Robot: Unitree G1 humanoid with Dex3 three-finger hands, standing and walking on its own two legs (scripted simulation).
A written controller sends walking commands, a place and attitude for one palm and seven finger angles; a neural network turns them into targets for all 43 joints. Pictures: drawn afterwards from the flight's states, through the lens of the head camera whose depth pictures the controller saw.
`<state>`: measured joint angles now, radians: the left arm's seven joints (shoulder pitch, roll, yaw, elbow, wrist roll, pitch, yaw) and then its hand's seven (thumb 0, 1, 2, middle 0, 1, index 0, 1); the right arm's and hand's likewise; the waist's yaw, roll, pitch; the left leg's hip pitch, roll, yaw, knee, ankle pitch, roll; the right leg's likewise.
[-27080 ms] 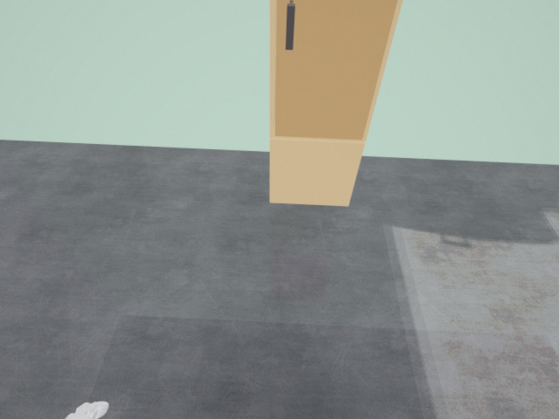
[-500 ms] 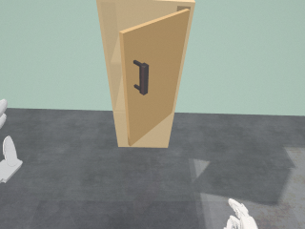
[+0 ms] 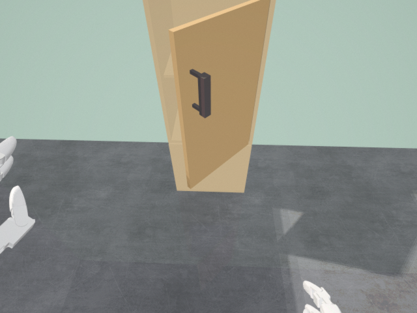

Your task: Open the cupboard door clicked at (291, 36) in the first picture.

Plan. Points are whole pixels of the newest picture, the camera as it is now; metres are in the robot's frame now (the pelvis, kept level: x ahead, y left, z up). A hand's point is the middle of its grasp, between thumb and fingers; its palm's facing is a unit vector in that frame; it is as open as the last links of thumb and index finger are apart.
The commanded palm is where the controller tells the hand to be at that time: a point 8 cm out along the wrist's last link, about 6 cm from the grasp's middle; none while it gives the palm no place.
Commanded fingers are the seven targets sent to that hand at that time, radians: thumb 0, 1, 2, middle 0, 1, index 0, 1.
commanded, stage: let the arm hang, fingers relaxed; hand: left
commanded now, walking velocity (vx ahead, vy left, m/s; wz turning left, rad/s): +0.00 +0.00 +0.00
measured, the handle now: (199, 93) +0.63 +0.06 +0.09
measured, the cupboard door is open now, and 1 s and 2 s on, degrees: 47 47 47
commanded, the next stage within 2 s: look to check the result in 1.08 s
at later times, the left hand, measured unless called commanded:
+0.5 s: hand out of the picture -0.04 +0.20 -0.16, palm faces +0.10 -0.97 -0.23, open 7.1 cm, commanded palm none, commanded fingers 0.00 0.90 0.90 -0.20 -0.30 -0.20 -0.30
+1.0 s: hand out of the picture -0.01 +0.19 -0.16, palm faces +0.07 -0.98 -0.18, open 7.3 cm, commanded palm none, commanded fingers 0.00 0.90 0.90 -0.20 -0.30 -0.20 -0.30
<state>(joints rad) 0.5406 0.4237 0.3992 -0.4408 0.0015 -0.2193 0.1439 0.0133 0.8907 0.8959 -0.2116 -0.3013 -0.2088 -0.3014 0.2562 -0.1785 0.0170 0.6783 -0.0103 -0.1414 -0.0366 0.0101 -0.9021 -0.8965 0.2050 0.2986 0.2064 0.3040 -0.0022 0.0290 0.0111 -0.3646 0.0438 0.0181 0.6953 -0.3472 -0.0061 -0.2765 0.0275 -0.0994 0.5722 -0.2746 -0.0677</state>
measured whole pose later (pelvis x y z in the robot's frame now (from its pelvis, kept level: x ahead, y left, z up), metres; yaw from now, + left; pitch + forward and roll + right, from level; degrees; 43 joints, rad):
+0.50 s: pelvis +0.00 +0.01 +0.01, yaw +3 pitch -1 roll +0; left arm 0.32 0.19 0.02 1.13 0.01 0.01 0.02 -0.01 0.96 0.89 -0.20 -0.30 -0.20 -0.30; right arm 0.29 -0.15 0.01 1.09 -0.02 0.03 -0.03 0.01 -0.91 -0.90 0.20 0.30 0.20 0.30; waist 0.01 0.01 0.07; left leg -0.21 0.03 0.05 0.44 -0.21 0.00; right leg -0.17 0.00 -0.14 0.40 -0.21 -0.04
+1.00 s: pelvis +0.00 +0.03 +0.01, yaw +2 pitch -2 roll +0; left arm 0.28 0.12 0.02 1.15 0.01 -0.01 0.04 0.01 0.92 0.90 -0.20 -0.30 -0.20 -0.30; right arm 0.32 -0.11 0.00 1.15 -0.02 0.01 -0.03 0.00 -0.91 -0.90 0.20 0.30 0.20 0.30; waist -0.01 0.01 0.03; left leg -0.18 0.00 0.09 0.41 -0.20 0.02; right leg -0.18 -0.03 -0.10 0.43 -0.22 -0.02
